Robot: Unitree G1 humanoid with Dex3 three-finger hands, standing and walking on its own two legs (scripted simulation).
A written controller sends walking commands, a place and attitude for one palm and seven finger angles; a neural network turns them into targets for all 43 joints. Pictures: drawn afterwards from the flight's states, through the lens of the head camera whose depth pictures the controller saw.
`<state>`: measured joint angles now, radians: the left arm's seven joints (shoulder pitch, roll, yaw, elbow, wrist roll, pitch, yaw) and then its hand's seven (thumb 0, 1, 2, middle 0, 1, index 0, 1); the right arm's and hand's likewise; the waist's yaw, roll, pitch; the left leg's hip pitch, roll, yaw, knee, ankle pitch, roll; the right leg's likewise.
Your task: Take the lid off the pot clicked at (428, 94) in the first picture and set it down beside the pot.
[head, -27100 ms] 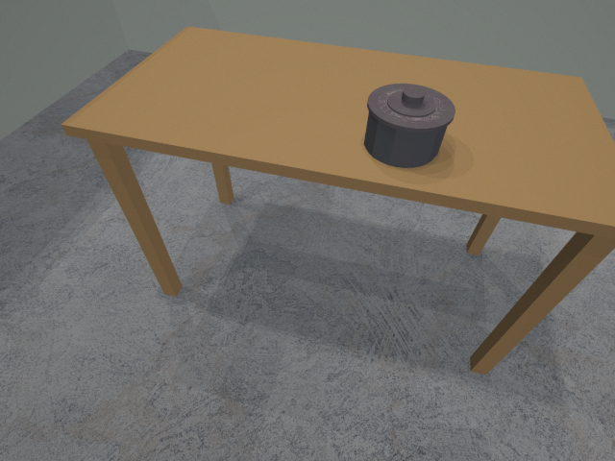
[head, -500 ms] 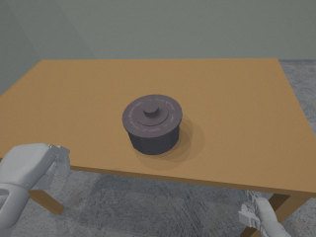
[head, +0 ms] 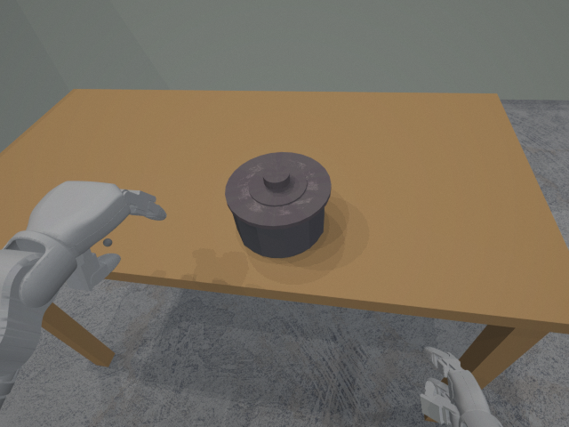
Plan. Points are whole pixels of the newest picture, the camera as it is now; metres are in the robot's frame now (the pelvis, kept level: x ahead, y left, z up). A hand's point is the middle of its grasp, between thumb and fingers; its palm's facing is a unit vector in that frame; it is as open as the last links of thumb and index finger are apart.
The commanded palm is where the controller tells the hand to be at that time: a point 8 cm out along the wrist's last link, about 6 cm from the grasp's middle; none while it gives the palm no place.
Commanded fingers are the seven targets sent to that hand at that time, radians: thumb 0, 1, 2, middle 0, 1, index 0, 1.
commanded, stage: reach forward and open the fingers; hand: left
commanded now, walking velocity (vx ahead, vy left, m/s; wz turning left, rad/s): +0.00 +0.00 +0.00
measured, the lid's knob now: (276, 177) +0.46 +0.08 +0.10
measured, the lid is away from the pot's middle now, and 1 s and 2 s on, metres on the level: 0.01 0.01 0.01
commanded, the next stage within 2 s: move the open hand above the knob in 0.18 s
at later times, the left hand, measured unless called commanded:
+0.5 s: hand (153, 211) +0.33 +0.21 +0.16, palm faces -0.17 -0.01 -0.99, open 10.2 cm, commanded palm +0.31 +0.21 +0.24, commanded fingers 0.00 -0.35 1.52 -0.84 -0.08 -0.84 -0.08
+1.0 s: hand (194, 178) +0.37 +0.17 +0.18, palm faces -0.08 -0.12 -0.99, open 10.2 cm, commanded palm +0.35 +0.16 +0.24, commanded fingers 0.00 -0.35 1.52 -0.84 -0.08 -0.84 -0.08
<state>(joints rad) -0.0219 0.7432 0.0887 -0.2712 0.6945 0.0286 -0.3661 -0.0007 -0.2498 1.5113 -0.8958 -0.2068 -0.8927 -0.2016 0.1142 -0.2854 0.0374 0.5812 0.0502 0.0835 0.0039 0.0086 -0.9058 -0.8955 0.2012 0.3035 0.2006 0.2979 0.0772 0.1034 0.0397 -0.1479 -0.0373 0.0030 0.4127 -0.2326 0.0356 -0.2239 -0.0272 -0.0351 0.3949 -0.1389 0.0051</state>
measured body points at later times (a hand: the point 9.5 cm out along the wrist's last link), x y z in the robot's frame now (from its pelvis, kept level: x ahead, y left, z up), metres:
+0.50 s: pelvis +0.01 +0.00 +0.00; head +0.03 -0.04 +0.45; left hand +0.33 +0.21 +0.22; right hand +0.23 -0.21 -0.10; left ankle -0.01 +0.10 -0.74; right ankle +0.05 -0.12 -0.74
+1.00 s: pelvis +0.03 +0.00 +0.00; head +0.05 -0.06 +0.44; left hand +0.37 +0.17 +0.23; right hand +0.25 -0.21 -0.11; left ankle +0.00 +0.10 -0.74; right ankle +0.05 -0.12 -0.74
